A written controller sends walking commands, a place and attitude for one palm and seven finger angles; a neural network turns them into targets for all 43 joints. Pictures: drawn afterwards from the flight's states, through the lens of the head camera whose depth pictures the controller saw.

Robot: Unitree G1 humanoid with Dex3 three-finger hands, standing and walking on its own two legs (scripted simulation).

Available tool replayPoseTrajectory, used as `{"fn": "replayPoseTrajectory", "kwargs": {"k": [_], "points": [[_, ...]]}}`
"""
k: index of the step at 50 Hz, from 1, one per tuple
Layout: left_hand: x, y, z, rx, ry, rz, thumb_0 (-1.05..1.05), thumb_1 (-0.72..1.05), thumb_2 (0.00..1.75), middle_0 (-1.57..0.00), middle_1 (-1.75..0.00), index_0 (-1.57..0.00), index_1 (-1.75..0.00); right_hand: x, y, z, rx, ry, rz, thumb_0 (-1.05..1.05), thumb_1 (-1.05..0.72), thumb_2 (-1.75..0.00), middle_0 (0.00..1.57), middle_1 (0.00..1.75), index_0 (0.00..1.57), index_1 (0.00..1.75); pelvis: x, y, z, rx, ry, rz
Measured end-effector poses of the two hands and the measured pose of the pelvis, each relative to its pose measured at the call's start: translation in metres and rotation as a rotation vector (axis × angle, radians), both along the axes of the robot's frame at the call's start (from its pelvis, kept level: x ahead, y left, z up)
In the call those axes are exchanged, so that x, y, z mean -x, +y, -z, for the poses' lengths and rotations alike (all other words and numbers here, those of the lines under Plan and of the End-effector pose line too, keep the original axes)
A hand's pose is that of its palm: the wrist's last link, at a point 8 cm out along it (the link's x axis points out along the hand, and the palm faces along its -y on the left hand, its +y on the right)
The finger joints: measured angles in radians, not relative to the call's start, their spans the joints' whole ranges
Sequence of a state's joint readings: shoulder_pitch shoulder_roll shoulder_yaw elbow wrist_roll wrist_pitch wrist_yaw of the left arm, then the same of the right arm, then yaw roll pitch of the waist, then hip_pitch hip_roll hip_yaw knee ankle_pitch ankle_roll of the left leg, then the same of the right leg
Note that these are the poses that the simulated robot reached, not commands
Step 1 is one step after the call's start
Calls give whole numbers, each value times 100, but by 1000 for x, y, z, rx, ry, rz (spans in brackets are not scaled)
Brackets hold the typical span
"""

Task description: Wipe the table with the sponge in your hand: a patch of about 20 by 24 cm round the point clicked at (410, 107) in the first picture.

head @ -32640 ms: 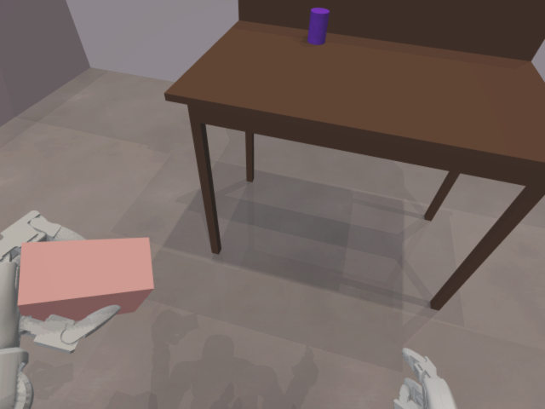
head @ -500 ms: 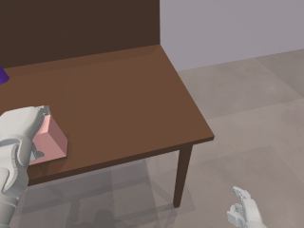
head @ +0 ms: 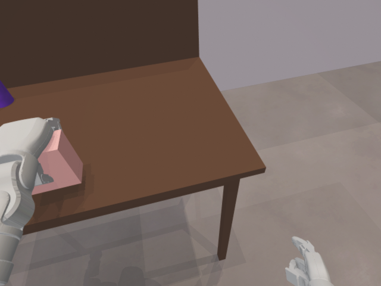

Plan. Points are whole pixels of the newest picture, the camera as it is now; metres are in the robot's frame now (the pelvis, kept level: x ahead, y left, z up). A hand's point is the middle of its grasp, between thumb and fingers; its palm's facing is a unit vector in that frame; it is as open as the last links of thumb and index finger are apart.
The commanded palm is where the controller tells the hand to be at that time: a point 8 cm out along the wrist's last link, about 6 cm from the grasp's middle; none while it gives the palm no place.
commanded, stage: lift the sponge slowly off the table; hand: left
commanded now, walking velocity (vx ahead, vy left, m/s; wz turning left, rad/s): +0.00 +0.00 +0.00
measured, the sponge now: (47, 168) +0.28 +0.36 +0.10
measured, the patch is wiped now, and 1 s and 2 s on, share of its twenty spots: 1.00 1.00 1.00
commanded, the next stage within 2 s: bring the sponge back beside the body in 0.80 s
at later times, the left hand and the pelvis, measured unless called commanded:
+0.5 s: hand (35, 142) +0.28 +0.34 +0.18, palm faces +0.07 +0.02 -1.00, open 9.8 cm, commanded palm +0.25 +0.35 +0.25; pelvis +0.00 +0.00 +0.00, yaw +0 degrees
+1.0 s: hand (33, 139) +0.28 +0.34 +0.19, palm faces +0.07 +0.01 -1.00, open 9.8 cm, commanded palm +0.24 +0.34 +0.26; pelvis -0.01 +0.00 +0.00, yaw +0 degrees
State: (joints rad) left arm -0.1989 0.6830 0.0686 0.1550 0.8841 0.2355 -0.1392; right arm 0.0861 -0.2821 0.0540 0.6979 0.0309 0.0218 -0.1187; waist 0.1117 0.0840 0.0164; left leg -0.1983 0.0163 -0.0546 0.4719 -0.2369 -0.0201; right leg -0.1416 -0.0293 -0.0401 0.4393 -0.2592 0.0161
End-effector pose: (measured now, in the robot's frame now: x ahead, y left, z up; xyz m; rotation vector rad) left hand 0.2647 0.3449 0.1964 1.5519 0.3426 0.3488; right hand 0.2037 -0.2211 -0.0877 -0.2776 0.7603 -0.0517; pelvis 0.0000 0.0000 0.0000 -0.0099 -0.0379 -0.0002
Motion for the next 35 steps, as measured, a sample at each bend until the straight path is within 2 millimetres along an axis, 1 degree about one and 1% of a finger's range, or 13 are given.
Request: {"fn": "replayPoseTrajectory", "kwargs": {"k": [6,16,26,35], "points": [[-1,-10,-11,-8,-39,56,0,-48,106,-75,-135,-75,-136,-2,-1,-2,-3,-12,5,2,-90,-90,21,30,20,30,-1,0,0,0,-1,4],[2,-3,-26,-8,-63,4,0,-48,106,-75,-134,-75,-136,-10,7,-4,-24,-26,-18,2,-90,-90,21,30,20,30,-1,1,0,-1,-2,3],[3,-11,-37,-13,-67,31,0,-48,106,-75,-134,-75,-136,-20,18,-9,-39,-56,-50,2,-90,-90,21,30,20,30,1,2,0,-1,-4,1],[3,-11,-50,-15,-86,14,0,-48,106,-75,-134,-76,-136,-19,21,-10,-44,-55,-65,2,-90,-90,21,30,20,30,3,1,0,-1,-4,-1]]}}
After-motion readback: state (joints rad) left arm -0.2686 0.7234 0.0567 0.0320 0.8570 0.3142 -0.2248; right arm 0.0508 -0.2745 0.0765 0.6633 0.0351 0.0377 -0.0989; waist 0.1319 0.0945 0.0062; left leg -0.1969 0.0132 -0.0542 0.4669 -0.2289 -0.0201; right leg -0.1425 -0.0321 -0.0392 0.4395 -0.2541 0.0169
